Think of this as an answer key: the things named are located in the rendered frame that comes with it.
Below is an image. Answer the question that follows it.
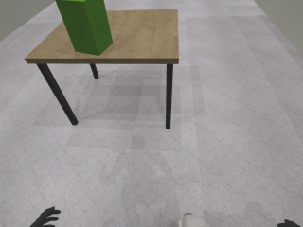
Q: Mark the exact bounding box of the carton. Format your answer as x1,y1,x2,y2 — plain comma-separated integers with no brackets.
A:
55,0,113,56

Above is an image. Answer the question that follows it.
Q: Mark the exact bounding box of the robot left hand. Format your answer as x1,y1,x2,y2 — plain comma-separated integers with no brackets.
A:
30,206,61,227

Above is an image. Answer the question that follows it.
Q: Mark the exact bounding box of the right robot thigh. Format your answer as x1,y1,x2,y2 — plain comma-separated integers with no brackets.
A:
178,214,209,227

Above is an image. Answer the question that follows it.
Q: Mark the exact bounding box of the table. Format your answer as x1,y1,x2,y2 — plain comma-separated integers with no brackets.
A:
25,9,179,129

